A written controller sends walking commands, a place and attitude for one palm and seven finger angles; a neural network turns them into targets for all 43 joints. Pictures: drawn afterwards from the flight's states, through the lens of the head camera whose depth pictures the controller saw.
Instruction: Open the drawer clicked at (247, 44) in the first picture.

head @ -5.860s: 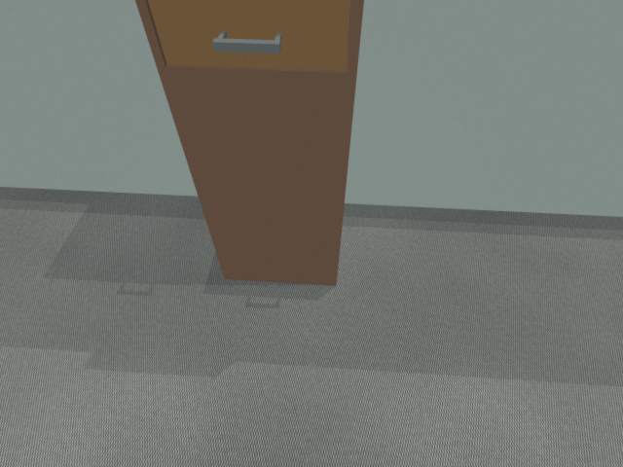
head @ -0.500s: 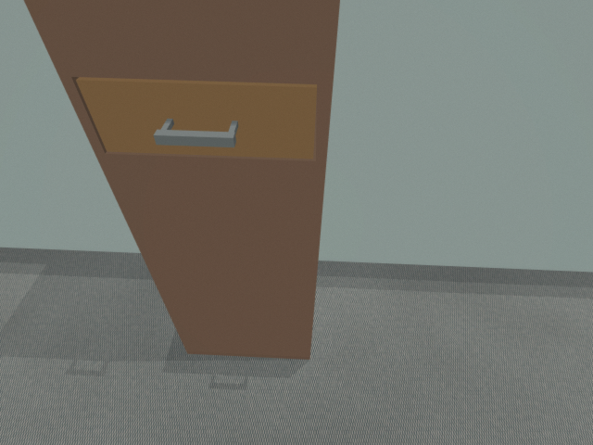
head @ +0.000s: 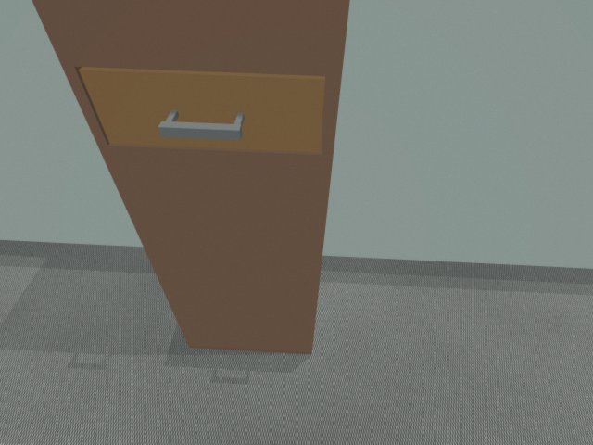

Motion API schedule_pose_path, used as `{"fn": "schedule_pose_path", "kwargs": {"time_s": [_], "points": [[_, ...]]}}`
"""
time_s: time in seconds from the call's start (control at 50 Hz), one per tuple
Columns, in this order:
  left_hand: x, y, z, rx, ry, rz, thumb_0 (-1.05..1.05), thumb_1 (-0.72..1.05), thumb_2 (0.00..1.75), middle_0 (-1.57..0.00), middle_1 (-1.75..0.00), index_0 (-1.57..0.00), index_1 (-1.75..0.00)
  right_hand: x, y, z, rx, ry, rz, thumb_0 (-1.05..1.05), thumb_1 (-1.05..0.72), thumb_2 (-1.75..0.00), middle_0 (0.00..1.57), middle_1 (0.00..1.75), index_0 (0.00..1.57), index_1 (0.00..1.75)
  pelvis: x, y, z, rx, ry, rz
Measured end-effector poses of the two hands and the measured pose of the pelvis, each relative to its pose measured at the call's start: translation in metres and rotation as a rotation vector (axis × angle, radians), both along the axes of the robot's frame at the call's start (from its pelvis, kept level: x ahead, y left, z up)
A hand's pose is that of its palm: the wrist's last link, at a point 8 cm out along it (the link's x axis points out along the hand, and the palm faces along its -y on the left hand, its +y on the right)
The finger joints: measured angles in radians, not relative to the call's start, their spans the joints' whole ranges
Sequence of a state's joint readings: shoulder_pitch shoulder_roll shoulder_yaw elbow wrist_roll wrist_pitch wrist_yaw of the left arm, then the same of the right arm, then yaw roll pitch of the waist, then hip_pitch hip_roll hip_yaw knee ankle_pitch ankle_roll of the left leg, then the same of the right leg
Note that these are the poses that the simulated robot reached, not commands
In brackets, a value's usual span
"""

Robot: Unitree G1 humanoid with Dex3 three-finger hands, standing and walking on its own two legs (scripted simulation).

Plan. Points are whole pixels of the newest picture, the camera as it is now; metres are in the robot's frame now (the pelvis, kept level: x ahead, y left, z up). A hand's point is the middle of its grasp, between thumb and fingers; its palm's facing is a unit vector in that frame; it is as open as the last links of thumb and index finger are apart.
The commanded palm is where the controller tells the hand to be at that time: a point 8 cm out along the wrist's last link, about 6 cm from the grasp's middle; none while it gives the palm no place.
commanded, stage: come to a stop and stand still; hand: left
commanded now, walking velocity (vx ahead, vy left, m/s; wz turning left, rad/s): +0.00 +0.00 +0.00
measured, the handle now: (203, 124) +0.55 +0.19 +0.16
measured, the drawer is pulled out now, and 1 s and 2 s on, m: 0.00 0.00 0.00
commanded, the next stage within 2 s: look again from close up in 0.70 s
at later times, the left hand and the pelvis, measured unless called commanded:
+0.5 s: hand out of the picture +0.01 +0.16 -0.17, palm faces +0.01 -0.99 -0.17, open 7.3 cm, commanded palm none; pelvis +0.01 +0.00 +0.01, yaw +0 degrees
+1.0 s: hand out of the picture -0.01 +0.16 -0.17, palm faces +0.04 -0.99 -0.16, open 7.3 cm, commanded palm none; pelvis +0.01 +0.00 +0.01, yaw +0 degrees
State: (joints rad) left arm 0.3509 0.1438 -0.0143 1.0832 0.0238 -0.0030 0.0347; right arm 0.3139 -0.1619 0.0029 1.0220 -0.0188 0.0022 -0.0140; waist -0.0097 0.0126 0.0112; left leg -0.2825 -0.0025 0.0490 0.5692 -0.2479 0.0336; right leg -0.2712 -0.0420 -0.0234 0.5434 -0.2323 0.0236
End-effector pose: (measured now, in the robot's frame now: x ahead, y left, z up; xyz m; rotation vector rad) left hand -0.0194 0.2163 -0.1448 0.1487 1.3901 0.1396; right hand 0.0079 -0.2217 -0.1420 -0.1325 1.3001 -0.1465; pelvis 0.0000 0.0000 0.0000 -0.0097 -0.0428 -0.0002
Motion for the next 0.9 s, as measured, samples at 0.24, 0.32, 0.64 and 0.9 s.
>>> {"fn": "schedule_pose_path", "kwargs": {"time_s": [0.24,0.32,0.64,0.9], "points": [[0.025,0.015,0.010,0.031,-0.081,-0.001,0.01,0.91,0.90,-0.20,-0.30,-0.20,-0.30,0.019,-0.002,0.006,-0.010,-0.041,0.016,0.01,-0.93,-0.90,0.20,0.30,0.20,0.30,0.006,0.003,0.005,0.011,0.002,-0.004],[0.028,0.010,0.010,0.018,-0.076,-0.007,0.01,0.91,0.90,-0.20,-0.30,-0.20,-0.30,0.018,-0.004,0.008,-0.012,-0.030,0.016,0.01,-0.92,-0.90,0.20,0.30,0.20,0.30,0.007,0.002,0.006,0.012,0.004,-0.006],[0.020,-0.008,0.005,-0.027,-0.035,0.000,0.01,0.91,0.90,-0.20,-0.30,-0.20,-0.30,0.000,-0.001,0.009,-0.002,0.047,-0.004,0.00,-0.91,-0.90,0.20,0.30,0.19,0.30,0.008,-0.003,0.009,0.009,0.003,-0.006],[0.008,-0.010,0.005,-0.027,-0.003,0.019,0.01,0.91,0.90,-0.20,-0.30,-0.20,-0.30,-0.009,0.005,0.008,0.009,0.079,-0.014,0.00,-0.91,-0.90,0.20,0.30,0.19,0.30,0.007,-0.004,0.010,0.007,0.006,-0.003]]}}
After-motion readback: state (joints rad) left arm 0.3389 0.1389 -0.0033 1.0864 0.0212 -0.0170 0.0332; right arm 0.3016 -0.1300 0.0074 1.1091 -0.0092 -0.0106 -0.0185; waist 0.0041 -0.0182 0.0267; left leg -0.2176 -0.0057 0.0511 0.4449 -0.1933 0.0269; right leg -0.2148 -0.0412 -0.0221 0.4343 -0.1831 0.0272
